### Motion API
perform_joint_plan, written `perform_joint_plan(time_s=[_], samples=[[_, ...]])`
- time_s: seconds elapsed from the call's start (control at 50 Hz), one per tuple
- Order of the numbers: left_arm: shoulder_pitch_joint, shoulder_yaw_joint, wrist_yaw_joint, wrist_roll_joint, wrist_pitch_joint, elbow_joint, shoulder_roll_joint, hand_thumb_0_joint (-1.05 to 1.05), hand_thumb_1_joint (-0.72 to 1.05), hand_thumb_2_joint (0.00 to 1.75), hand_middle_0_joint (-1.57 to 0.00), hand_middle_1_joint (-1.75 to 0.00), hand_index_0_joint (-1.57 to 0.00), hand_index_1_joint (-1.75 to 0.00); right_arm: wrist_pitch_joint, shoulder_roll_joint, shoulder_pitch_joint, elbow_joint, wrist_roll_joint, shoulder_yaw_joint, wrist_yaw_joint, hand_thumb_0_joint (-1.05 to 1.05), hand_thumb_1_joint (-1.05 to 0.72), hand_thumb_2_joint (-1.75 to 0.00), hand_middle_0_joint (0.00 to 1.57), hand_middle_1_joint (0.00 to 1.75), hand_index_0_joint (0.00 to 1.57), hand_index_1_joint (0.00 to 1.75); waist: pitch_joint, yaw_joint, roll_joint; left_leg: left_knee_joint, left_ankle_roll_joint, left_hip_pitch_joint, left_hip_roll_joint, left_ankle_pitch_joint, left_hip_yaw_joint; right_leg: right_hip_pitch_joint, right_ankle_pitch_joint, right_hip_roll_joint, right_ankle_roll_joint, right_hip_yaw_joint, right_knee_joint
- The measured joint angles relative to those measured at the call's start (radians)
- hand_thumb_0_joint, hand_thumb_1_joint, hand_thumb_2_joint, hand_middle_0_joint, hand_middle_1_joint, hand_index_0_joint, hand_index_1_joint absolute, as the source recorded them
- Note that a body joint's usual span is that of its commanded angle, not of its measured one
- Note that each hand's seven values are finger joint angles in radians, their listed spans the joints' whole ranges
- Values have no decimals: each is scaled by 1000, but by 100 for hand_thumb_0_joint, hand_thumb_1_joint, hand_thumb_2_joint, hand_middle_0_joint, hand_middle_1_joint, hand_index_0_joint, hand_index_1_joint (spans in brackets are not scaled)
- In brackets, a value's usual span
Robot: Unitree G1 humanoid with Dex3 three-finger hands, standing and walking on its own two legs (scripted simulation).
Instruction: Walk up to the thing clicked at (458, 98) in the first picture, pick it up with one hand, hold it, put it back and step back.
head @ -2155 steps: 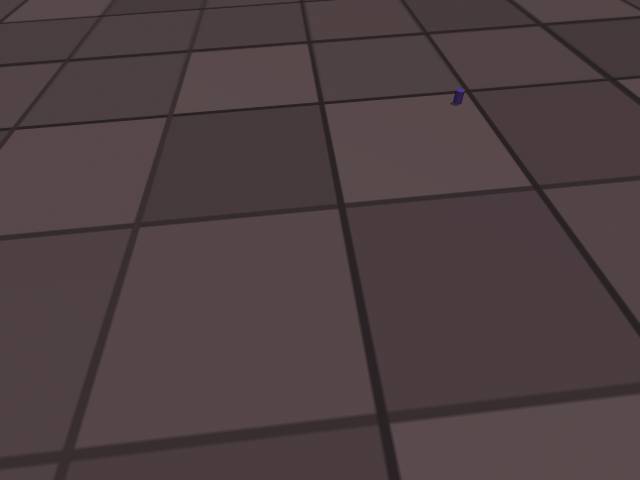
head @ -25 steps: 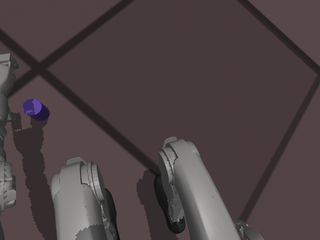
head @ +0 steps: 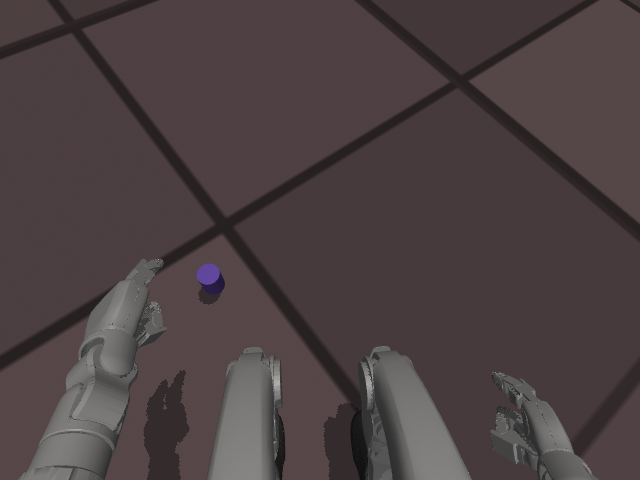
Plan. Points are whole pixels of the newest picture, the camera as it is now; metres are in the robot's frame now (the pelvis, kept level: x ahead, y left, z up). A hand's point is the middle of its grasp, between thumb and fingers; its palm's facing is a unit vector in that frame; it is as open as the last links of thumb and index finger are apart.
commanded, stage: home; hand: left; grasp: from above
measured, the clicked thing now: (211, 279) +0.52 +0.25 -0.48
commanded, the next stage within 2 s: none
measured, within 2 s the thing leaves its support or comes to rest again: neither
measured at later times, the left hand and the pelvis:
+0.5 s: hand (114, 370) +0.24 +0.20 +0.10, palm faces +0.11 -0.96 -0.24, open 7.4 cm; pelvis +0.06 +0.00 +0.17, yaw +4 degrees
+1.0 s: hand (93, 384) +0.23 +0.19 +0.14, palm faces +0.14 -0.97 -0.20, open 7.4 cm; pelvis +0.09 +0.00 +0.19, yaw +5 degrees
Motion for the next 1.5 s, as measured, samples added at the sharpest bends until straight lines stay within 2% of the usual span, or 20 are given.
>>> perform_joint_plan(time_s=[0.26, 0.4, 0.52, 0.6, 0.74, 0.96, 1.5], samples=[[289, 11, 28, -318, 143, -222, -116, 1, 89, 89, -21, -30, -21, -30, -75, 52, 20, -36, 16, 46, -72, 1, -90, -90, 21, 30, 20, 30, 16, -4, 4, -326, -9, 413, -8, 51, 0, 411, 54, -5, -6, 13, -328], [446, 28, 29, -442, 233, -358, -172, 1, 90, 89, -21, -30, -21, -30, -93, 59, 98, -49, 16, 66, -116, 1, -90, -90, 21, 30, 20, 30, 26, -6, 19, -521, -12, 641, -8, 86, 1, 640, 95, -5, -8, 20, -529], [589, 41, 23, -508, 289, -489, -212, 1, 90, 89, -21, -30, -21, -30, -114, 59, 168, -67, 11, 65, -157, 1, -90, -90, 21, 30, 20, 30, 29, -8, 28, -675, -13, 822, -7, 114, 2, 822, 129, -4, -10, 26, -691], [678, 38, 13, -520, 307, -572, -223, 1, 90, 89, -20, -30, -21, -30, -134, 56, 200, -81, 4, 57, -177, 1, -90, -90, 21, 30, 20, 30, 18, -4, 32, -747, -13, 910, -7, 126, 4, 912, 143, -5, -11, 31, -766], [741, 31, -16, -509, 316, -622, -224, 1, 90, 89, -20, -30, -20, -30, -161, 46, 196, -95, -9, 41, -188, 1, -90, -90, 21, 30, 20, 30, 11, 10, 33, -799, -13, 993, -11, 129, 3, 995, 146, -9, -11, 32, -817], [715, 28, -38, -499, 315, -599, -224, 1, 90, 89, -20, -30, -20, -30, -197, 39, 160, -97, -22, 40, -179, 1, -90, -90, 21, 30, 20, 30, 38, 25, 13, -803, -17, 1012, -15, 128, -1, 1013, 139, -13, -14, 27, -816], [713, 28, -37, -500, 312, -598, -220, 1, 90, 89, -20, -30, -20, -30, -195, 42, 185, -77, -23, 41, -175, 1, -90, -90, 21, 30, 20, 30, 43, 23, 20, -794, -11, 1007, -14, 134, 8, 1005, 147, -13, -8, 35, -806]])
